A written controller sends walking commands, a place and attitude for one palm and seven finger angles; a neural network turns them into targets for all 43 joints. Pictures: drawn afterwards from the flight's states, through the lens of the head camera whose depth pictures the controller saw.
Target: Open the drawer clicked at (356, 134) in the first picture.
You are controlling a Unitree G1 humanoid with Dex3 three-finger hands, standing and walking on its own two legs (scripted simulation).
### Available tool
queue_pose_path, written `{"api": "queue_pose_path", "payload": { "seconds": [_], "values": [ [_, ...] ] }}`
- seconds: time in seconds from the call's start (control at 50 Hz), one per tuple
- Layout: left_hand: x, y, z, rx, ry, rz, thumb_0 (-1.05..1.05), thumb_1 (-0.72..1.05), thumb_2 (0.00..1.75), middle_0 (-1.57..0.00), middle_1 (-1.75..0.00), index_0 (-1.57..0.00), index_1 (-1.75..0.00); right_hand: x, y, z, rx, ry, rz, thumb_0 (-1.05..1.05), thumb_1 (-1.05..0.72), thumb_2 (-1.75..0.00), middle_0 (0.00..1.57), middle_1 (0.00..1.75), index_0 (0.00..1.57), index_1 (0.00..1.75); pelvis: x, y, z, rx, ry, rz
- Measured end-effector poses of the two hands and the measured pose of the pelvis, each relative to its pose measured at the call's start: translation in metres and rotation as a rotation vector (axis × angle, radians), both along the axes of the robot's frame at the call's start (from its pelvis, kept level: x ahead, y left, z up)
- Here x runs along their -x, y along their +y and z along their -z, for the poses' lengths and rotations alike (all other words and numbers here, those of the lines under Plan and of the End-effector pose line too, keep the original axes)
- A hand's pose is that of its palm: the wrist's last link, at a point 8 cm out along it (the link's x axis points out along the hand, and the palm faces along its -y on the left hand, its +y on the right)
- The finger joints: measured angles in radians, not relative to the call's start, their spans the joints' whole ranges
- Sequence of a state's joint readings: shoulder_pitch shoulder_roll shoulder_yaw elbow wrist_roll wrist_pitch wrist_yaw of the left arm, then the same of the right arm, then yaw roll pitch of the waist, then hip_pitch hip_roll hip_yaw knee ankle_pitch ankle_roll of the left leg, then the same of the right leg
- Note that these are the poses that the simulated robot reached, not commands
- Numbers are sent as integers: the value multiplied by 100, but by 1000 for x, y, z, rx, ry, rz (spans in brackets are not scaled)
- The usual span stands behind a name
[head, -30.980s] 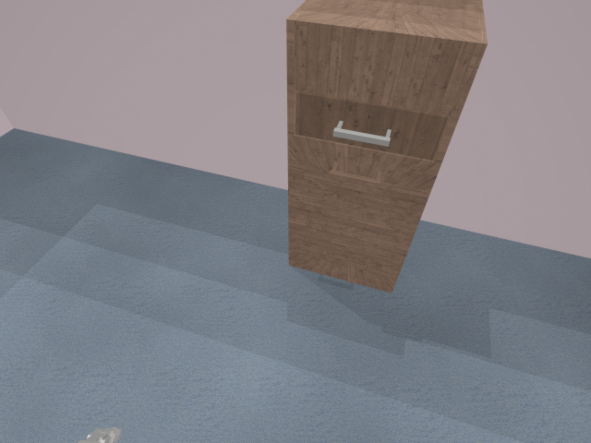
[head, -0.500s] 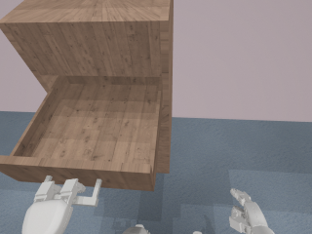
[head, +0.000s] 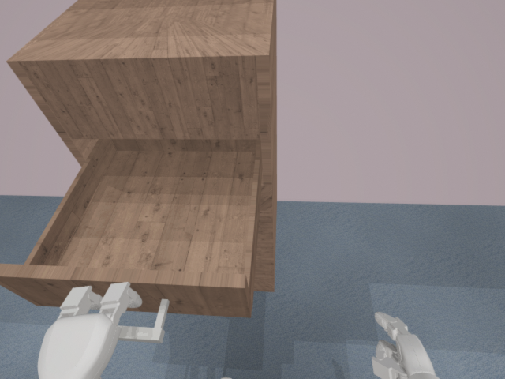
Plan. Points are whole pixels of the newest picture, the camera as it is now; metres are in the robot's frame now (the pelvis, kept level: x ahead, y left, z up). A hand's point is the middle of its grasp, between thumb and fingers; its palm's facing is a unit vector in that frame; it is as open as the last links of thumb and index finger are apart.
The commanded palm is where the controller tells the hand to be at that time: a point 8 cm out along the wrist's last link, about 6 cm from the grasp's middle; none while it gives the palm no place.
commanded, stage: lift the hand off the handle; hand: left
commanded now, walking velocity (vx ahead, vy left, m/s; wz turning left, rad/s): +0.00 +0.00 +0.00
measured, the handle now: (119, 318) +0.20 +0.23 +0.00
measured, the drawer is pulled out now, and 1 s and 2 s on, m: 0.30 0.30 0.30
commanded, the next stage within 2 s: draw the hand back to the body in 0.98 s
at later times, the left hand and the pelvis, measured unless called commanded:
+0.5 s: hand (72, 335) +0.16 +0.24 +0.09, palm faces +0.05 -0.12 -0.99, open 13.8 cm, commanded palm +0.13 +0.23 +0.15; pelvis +0.01 +0.00 +0.02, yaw +0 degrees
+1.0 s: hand (37, 328) +0.15 +0.24 +0.15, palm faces +0.08 -0.15 -0.98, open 13.9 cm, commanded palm +0.12 +0.23 +0.20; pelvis +0.00 +0.02 +0.04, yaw +0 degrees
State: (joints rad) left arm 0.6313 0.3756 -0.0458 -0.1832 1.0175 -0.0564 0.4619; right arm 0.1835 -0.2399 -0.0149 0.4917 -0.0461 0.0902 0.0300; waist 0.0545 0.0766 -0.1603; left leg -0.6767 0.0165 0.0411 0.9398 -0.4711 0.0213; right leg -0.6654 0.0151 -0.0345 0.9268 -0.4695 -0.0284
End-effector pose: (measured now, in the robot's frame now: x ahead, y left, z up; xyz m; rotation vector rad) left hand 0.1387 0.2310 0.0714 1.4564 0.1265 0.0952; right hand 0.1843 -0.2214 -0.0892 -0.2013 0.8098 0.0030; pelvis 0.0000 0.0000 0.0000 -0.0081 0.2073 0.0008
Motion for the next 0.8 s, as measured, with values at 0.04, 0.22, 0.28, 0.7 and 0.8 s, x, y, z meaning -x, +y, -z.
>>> {"api": "queue_pose_path", "payload": {
  "seconds": [0.04, 0.22, 0.28, 0.7, 0.8],
  "values": [
    [0, 1, -5, -1, -5, -3, -1, -49, 30, -32, -120, -36, -122, -3, 1, -3, -4, -10, -3, 1, -91, -89, 20, 30, 20, 29, -1, 0, -2, -1, -6, 2],
    [4, 6, -31, 10, -21, -34, -1, -49, 30, -32, -120, -34, -121, -18, 6, -18, -22, -55, -22, 1, -91, -89, 20, 30, 20, 29, -5, 1, -11, 0, -42, 0],
    [4, 4, -39, 24, -27, -27, -1, -49, 30, -32, -120, -33, -121, -22, 9, -23, -25, -67, -30, 1, -91, -89, 20, 30, 20, 29, -7, 2, -14, 0, -52, 1],
    [6, 4, -96, 31, -75, -7, -1, -49, 30, -32, -120, -32, -120, -28, 24, -46, -51, -95, -57, 1, -91, -90, 20, 30, 20, 29, -9, 10, -33, 5, -121, 7],
    [8, 6, -113, 19, -104, 6, -1, -49, 30, -32, -120, -32, -120, -30, 28, -52, -62, -112, -57, 1, -91, -90, 20, 30, 20, 29, -9, 12, -37, 8, -143, 7]
  ]
}}
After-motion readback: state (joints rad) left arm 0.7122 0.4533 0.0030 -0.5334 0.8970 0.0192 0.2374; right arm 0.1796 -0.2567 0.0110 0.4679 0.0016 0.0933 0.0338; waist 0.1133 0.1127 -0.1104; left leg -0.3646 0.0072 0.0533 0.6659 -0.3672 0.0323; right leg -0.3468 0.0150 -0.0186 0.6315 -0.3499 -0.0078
